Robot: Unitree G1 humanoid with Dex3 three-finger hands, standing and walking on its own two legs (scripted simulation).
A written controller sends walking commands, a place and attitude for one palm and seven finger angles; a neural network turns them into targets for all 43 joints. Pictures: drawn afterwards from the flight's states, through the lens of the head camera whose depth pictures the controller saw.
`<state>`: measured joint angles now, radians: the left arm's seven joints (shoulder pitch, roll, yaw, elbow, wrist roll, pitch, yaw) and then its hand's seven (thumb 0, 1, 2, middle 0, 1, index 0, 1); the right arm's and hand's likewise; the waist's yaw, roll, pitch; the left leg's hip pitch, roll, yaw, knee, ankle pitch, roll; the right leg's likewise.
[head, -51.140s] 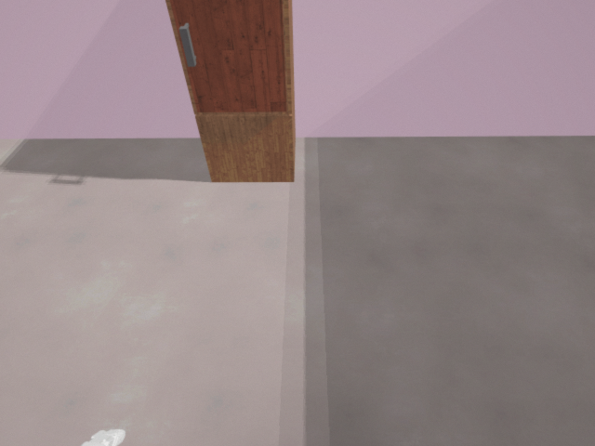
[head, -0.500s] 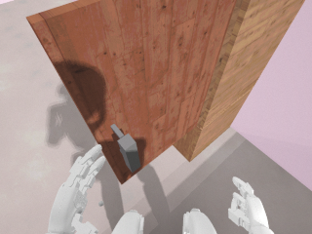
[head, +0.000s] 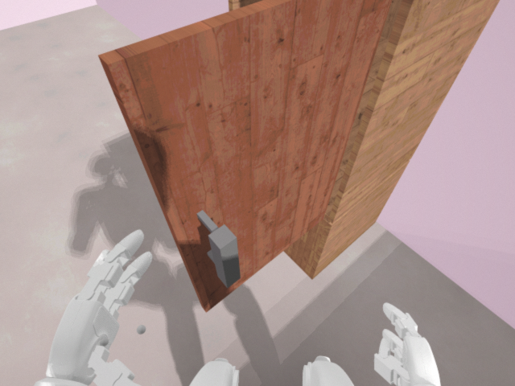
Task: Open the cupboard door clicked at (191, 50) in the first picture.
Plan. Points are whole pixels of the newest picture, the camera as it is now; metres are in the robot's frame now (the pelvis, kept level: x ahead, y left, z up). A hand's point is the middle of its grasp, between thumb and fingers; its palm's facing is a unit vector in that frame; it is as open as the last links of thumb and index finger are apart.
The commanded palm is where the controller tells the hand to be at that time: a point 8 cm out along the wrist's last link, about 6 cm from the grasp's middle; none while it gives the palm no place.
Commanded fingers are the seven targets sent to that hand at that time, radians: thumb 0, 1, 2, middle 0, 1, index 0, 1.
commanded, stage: draw the hand back to the body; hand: left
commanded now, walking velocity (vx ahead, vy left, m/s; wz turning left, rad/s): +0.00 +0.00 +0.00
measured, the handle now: (217, 248) +0.31 +0.09 +0.05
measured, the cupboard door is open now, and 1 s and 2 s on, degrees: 90 90 90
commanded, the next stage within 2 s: step back with the hand held close in 1.34 s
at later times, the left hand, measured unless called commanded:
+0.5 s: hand (62, 290) +0.20 +0.23 +0.15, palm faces +0.24 -0.89 -0.38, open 14.5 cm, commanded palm +0.16 +0.27 +0.19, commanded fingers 0.00 0.13 0.57 -0.17 -0.30 -0.17 -0.30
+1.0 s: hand out of the picture +0.24 +0.27 +0.27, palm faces +0.46 -0.78 -0.41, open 8.7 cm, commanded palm +0.18 +0.30 +0.27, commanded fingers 0.00 0.90 0.90 -0.20 -0.30 -0.20 -0.30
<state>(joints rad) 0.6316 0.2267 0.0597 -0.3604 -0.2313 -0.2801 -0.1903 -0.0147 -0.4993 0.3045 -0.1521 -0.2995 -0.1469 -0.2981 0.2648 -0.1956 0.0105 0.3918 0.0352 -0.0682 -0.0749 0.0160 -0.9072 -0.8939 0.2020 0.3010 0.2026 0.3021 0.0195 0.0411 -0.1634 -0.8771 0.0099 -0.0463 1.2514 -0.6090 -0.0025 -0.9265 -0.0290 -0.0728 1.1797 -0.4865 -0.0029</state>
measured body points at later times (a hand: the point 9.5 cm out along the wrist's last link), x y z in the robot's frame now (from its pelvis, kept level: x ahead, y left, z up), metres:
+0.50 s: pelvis +0.03 +0.01 +0.06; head +0.02 +0.00 +0.51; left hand +0.18 +0.27 +0.18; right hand +0.21 -0.21 +0.00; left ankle +0.01 +0.12 -0.64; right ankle +0.05 -0.12 -0.64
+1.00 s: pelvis +0.04 +0.01 +0.10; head +0.02 -0.01 +0.55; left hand +0.20 +0.31 +0.29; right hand +0.23 -0.21 +0.02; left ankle +0.01 +0.12 -0.64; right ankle +0.05 -0.12 -0.64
